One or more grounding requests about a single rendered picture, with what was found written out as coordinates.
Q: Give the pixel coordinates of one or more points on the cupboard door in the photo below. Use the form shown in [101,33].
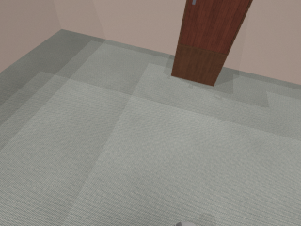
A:
[212,24]

